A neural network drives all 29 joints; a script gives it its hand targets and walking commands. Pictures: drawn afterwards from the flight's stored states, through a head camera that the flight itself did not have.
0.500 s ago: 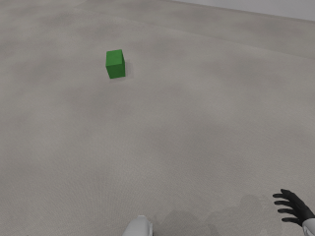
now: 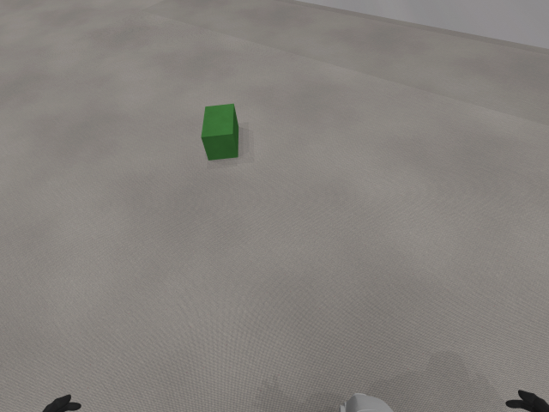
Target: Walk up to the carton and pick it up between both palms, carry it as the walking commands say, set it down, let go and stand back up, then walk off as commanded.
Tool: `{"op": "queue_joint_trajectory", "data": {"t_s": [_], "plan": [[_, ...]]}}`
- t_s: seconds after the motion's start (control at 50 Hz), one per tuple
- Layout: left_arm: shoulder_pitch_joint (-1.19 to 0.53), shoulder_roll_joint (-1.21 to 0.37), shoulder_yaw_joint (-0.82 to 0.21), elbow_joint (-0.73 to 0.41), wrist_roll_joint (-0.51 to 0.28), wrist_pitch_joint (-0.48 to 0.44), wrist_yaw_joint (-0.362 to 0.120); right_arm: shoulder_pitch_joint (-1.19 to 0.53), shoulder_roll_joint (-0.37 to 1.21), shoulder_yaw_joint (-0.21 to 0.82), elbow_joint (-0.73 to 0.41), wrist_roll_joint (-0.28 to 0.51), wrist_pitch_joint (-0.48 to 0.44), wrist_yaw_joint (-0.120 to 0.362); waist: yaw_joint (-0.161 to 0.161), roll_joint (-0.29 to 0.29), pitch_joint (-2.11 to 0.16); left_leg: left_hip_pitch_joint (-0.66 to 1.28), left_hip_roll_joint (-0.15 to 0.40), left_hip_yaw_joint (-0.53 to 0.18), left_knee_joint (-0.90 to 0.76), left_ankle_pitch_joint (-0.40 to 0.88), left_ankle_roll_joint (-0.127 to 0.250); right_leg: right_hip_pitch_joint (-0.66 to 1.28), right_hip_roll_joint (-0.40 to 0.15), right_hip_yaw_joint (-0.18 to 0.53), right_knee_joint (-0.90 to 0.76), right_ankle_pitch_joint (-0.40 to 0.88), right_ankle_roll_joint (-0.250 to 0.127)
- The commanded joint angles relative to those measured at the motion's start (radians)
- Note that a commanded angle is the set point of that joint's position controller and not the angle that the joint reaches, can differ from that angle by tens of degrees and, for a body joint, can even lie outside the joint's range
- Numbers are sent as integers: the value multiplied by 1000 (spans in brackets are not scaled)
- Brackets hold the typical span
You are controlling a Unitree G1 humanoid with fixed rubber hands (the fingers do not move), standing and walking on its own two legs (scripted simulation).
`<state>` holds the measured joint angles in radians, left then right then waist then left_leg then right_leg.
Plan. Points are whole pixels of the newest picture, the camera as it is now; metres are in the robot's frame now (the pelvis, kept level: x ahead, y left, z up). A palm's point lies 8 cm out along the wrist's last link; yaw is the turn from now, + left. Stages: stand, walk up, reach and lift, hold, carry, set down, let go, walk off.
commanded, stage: walk up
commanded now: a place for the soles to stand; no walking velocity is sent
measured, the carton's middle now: (221, 131) +1.61 +0.35 -0.67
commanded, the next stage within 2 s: none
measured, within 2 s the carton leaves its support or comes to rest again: neither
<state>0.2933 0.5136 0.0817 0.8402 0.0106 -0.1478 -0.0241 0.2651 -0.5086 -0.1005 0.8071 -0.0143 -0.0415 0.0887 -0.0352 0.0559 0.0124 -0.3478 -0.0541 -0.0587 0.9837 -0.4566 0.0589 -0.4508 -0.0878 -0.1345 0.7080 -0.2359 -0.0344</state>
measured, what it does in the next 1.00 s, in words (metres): walks ahead: left foot, then right foot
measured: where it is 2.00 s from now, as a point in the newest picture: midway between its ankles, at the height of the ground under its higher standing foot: (223, 242)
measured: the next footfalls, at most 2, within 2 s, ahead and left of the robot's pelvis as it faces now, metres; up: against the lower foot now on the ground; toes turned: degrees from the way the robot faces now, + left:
left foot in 0.32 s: +0.33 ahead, +0.19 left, +0.00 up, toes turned +8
right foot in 0.68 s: +0.52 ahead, -0.02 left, +0.00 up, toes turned -3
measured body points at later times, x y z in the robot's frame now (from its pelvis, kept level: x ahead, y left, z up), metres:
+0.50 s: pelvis +0.26 +0.08 +0.02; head +0.28 +0.09 +0.47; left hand +0.30 +0.43 -0.08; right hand +0.42 -0.25 -0.05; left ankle +0.29 +0.19 -0.71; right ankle +0.28 -0.08 -0.66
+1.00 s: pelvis +0.50 +0.14 +0.01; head +0.51 +0.13 +0.46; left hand +0.50 +0.52 -0.05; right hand +0.69 -0.17 -0.07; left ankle +0.61 +0.30 -0.70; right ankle +0.48 -0.02 -0.71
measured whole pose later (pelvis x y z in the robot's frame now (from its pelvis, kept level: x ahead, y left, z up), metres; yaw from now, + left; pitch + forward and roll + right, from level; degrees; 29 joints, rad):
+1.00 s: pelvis +0.50 +0.14 +0.01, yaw +5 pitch -1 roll -1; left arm 0.36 0.55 0.08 0.83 0.00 -0.12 -0.03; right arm 0.15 -0.49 -0.09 0.80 -0.02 -0.04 0.12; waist 0.04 0.05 0.04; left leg -0.50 0.10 0.03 0.65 -0.21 0.00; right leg -0.19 -0.11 -0.12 0.57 -0.36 0.02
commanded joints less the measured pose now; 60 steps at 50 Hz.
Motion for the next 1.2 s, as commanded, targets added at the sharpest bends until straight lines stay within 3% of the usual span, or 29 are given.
{"op": "queue_joint_trajectory", "data": {"t_s": [0.0,0.06,0.14,0.26,0.3,0.32,0.34,0.36,0.38,0.44,0.5,0.58,0.62,0.64,0.66,0.68,0.7,0.72,0.8,0.88,0.96,1.0,1.02,1.04,1.06,1.08,1.1,1.14,1.18], "plan": [[94,284,78,-36,-7,3,22,-122,-197,-29,-77,1,-32,-15,102,-127,-8,-543,100,-122,226,69,-37,434,-368,621,-482,-547,-253],[39,249,65,-32,-1,-4,14,-117,-167,-19,-30,-4,-21,10,66,-170,41,-410,161,-40,28,132,-85,285,-282,309,-501,-231,-212],[19,260,66,-31,-3,-12,3,-217,-103,-9,-50,-4,-8,50,58,-182,46,-214,161,65,-238,276,-68,205,-200,68,-496,-64,-157],[34,270,56,-37,-16,14,3,-235,-101,-25,-54,-3,-2,55,35,-168,22,33,93,164,-426,299,-33,225,-225,16,-364,102,-113],[84,202,22,-41,-25,25,8,-16,-176,-63,-6,-25,-9,26,-66,10,-130,384,49,119,-482,185,25,125,-127,-64,86,301,-64],[81,125,-3,-82,-36,22,11,89,-285,-98,-17,-34,-15,0,-130,248,-213,597,326,-327,-579,1,117,-183,-10,-64,443,-5,0],[50,158,2,-97,-23,25,18,55,-343,-104,-43,15,-20,-14,-109,187,-219,541,450,-575,-726,-54,183,-305,47,126,547,-237,9],[42,208,8,-67,-28,31,24,-9,-290,-87,-49,35,-22,-20,-72,55,-151,459,431,-458,-691,-8,205,-304,-4,200,566,-177,1],[68,211,10,-47,-41,29,21,-38,-231,-67,-45,35,-23,-22,-32,29,-90,364,376,-333,-683,86,200,-281,-36,189,515,-121,-4],[142,179,14,-8,-21,34,2,-98,-171,-38,-70,8,-34,-26,23,103,-31,149,267,-85,-680,248,167,-121,-72,134,280,-91,17],[45,149,15,-39,-8,34,-14,-52,-189,-47,-82,0,-43,-16,-15,104,-4,149,299,-88,-711,183,216,-126,-65,98,105,-80,29],[11,134,26,-23,-9,23,-28,-103,-183,-41,-115,3,-33,-4,8,93,15,27,268,-36,-703,55,176,55,-5,42,-50,70,18],[63,143,40,2,-13,19,-26,-114,-169,-29,-116,3,-26,-4,58,34,10,-67,247,1,-598,42,137,235,31,22,-105,108,7],[140,168,56,19,-12,16,-15,-109,-148,-13,-116,1,-29,-8,115,-24,-17,-146,223,38,-454,167,102,399,40,45,-133,53,-20],[265,225,80,33,-5,9,3,-84,-105,6,-123,1,-37,-16,192,-208,-76,-244,134,131,-125,272,50,557,-64,221,-248,-132,-72],[288,327,95,0,-4,5,17,-46,-73,21,-144,8,-39,-23,181,-351,-113,-446,34,103,129,-50,-1,607,-358,770,-435,-380,-183],[202,336,93,-19,-19,14,16,-38,-171,-9,-116,4,-24,-35,131,-187,-103,-444,80,-31,218,-59,-3,532,-395,808,-448,-478,-245],[144,293,82,-38,-24,21,17,-42,-197,-20,-100,2,-22,-38,113,-120,-58,-451,113,-55,238,12,-13,475,-354,715,-428,-450,-267],[49,235,61,-57,-11,14,13,-18,-151,-13,-47,-8,-16,-11,52,-189,23,-326,174,3,3,95,-70,246,-225,337,-429,-119,-219],[44,261,64,-58,-9,6,3,-109,-114,-16,-66,-12,-7,21,53,-205,37,-179,167,71,-210,198,-61,151,-191,197,-429,-134,-187],[5,268,54,-75,-13,19,-1,-124,-115,-30,-59,-8,-9,35,30,-207,44,-2,128,140,-346,284,-58,71,-187,153,-386,-191,-148],[22,229,33,-74,-11,27,1,-50,-142,-47,-40,-12,-16,24,-15,-128,10,165,84,159,-425,233,-42,34,-150,109,-221,-123,-108],[55,180,14,-74,-11,30,4,58,-184,-65,-16,-17,-24,8,-64,13,-66,327,95,93,-496,125,-12,-3,-88,43,37,-10,-73],[64,119,0,-102,-29,28,7,125,-292,-92,-36,-24,-31,-11,-105,286,-107,484,366,-388,-693,-138,94,-268,62,-22,388,-149,7],[45,166,6,-90,-18,37,22,95,-325,-93,-54,1,-34,-20,-95,187,-120,427,456,-542,-746,-221,183,-324,61,167,507,-264,13],[48,208,12,-67,-26,40,29,36,-270,-74,-64,16,-32,-27,-61,81,-69,349,435,-456,-708,-175,207,-318,23,215,532,-211,8],[78,209,15,-49,-36,37,27,14,-228,-59,-62,21,-30,-32,-28,56,-30,283,392,-337,-690,-73,199,-288,-8,206,483,-164,2],[118,193,17,-29,-23,34,20,-36,-187,-39,-74,9,-27,-38,1,120,2,169,312,-145,-669,88,170,-181,-44,145,292,-156,9],[95,160,17,-35,-11,38,6,-9,-195,-40,-82,-5,-28,-30,-15,142,-4,141,314,-102,-659,178,202,-126,-25,102,191,-188,22]]}}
